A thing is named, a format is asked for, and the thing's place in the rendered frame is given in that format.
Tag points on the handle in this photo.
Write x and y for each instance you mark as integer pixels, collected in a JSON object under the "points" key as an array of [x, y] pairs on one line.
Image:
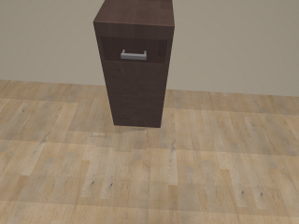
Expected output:
{"points": [[133, 56]]}

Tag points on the cabinet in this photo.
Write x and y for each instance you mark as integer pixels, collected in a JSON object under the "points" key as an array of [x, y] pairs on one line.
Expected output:
{"points": [[136, 90]]}

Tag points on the drawer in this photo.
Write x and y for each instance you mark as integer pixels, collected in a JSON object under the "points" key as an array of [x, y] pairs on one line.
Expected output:
{"points": [[113, 47]]}

